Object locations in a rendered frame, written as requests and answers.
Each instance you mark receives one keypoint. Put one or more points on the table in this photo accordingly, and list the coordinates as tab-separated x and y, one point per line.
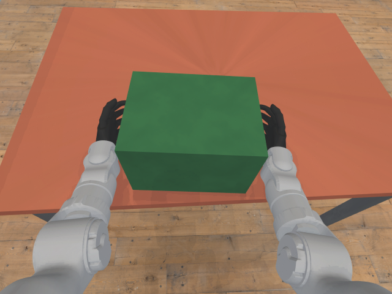
337	113

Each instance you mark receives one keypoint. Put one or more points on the robot left upper arm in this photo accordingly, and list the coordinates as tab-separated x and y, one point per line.
67	255

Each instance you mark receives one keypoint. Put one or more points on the left robot hand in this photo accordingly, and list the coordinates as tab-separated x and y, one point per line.
107	128

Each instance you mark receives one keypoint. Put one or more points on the right robot hand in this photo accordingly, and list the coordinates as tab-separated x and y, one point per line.
275	130

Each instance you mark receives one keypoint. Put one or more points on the right robot forearm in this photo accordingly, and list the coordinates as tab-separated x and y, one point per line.
286	199

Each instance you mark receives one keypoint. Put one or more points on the carton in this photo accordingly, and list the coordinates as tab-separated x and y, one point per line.
191	133

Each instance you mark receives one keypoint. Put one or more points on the robot right upper arm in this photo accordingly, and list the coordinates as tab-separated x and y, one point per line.
319	264

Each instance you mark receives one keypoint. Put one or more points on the left robot forearm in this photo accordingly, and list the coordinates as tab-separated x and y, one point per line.
96	188

